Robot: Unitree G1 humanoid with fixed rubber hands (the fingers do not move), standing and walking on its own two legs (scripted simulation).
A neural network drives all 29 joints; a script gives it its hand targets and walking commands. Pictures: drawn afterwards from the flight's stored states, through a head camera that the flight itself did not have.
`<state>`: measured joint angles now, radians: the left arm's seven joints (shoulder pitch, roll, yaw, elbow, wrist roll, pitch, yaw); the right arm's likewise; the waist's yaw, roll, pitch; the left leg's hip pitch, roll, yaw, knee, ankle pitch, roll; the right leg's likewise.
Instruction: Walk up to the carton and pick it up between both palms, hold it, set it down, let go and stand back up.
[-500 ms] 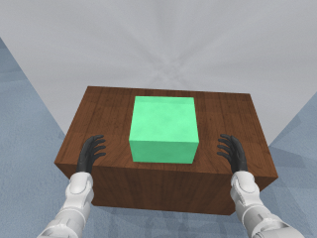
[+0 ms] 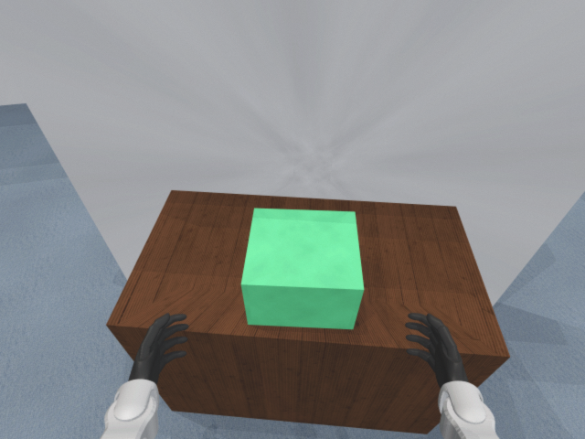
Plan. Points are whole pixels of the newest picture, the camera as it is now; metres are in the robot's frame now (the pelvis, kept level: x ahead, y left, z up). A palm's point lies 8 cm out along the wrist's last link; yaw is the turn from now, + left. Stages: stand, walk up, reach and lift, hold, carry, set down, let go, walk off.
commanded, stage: set down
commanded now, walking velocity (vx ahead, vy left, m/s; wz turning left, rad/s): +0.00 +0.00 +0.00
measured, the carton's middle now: (302, 267) +0.48 -0.01 -0.12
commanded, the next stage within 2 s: let go in 0.84 s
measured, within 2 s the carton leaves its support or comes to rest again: neither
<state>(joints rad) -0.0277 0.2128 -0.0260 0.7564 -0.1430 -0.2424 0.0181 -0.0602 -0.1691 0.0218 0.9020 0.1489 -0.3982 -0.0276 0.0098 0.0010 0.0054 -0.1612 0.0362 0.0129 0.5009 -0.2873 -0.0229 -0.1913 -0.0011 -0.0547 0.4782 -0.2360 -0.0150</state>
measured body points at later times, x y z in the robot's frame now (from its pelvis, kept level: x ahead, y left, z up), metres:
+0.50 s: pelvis +0.02 +0.00 +0.01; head +0.01 +0.01 +0.46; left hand +0.21 +0.22 -0.07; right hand +0.20 -0.22 -0.07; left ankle -0.01 +0.13 -0.74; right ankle +0.02 -0.11 -0.74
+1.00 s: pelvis +0.02 +0.01 +0.01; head +0.01 +0.01 +0.46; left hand +0.19 +0.23 -0.08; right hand +0.18 -0.23 -0.08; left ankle -0.01 +0.13 -0.74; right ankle +0.02 -0.11 -0.74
